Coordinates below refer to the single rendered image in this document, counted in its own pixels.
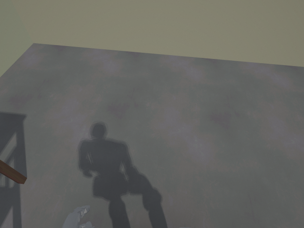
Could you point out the table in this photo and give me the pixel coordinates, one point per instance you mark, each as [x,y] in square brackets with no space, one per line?
[11,173]

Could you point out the left robot hand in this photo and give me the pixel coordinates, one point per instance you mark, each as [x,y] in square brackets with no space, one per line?
[73,219]

